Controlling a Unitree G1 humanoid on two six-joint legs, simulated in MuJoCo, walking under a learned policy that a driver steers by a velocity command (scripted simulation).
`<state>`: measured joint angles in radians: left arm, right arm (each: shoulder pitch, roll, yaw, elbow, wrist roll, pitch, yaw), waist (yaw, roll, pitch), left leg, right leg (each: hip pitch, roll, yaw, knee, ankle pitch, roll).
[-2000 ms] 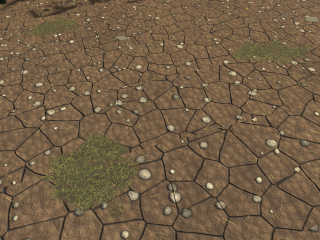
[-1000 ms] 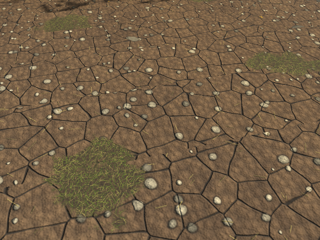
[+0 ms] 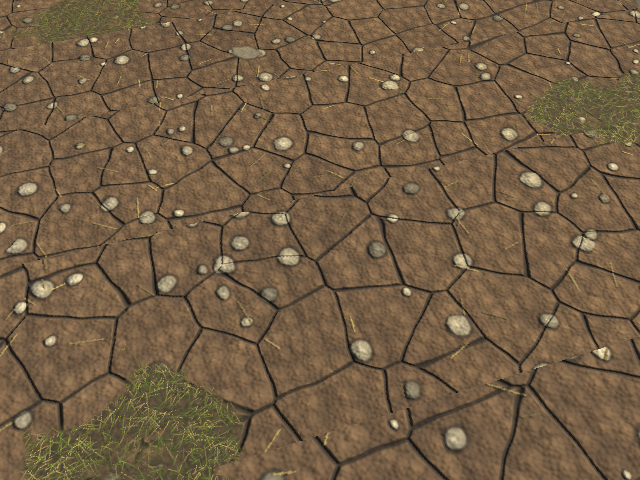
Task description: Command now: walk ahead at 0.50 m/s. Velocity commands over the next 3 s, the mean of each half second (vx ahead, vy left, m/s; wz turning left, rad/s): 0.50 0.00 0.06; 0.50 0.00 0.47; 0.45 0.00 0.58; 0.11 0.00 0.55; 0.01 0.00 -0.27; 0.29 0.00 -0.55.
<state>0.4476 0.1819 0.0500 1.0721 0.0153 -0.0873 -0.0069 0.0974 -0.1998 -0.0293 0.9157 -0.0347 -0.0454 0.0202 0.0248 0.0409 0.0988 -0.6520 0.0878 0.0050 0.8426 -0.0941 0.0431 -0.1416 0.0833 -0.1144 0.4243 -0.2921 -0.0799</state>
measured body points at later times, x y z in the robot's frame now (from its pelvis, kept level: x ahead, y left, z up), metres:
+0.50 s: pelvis +0.26 +0.04 +0.01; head +0.28 +0.05 +0.46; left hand +0.40 +0.28 -0.12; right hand +0.20 -0.20 -0.13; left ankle +0.21 +0.10 -0.73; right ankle +0.41 -0.12 -0.68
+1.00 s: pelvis +0.50 +0.01 +0.00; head +0.53 +0.02 +0.45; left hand +0.39 +0.26 -0.14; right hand +0.73 -0.20 -0.12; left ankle +0.60 +0.18 -0.69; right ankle +0.43 -0.09 -0.73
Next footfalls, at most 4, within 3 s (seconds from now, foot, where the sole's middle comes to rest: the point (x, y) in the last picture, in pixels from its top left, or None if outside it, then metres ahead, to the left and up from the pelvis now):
0.16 left None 0.25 0.11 -0.77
0.66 right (387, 458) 0.47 -0.09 -0.77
1.22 left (264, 360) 0.75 0.19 -0.93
1.64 right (282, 273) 1.01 0.16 -0.93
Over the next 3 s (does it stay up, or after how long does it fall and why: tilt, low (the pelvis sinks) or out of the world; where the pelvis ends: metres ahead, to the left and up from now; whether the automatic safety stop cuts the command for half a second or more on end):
stays up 0.89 0.22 -0.16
